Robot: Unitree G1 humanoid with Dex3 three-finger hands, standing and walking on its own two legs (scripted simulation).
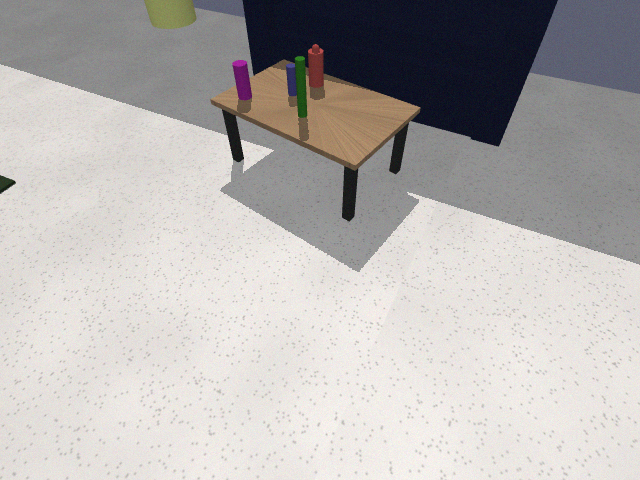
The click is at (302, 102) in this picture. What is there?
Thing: slim round
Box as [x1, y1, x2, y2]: [295, 56, 306, 117]
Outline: 297,56 295,57 295,71 298,115 300,117 306,116 304,57
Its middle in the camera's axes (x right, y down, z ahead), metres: -0.08 -0.61 +1.58
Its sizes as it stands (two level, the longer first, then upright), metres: 0.040 0.040 0.247
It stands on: a support 0.35 m high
